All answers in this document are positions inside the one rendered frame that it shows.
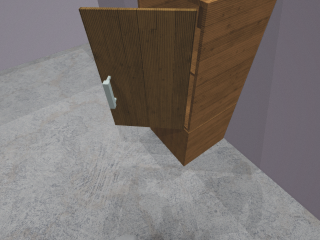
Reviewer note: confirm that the cupboard door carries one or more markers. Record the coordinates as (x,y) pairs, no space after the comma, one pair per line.
(147,52)

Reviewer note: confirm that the handle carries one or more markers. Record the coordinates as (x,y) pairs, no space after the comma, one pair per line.
(109,93)

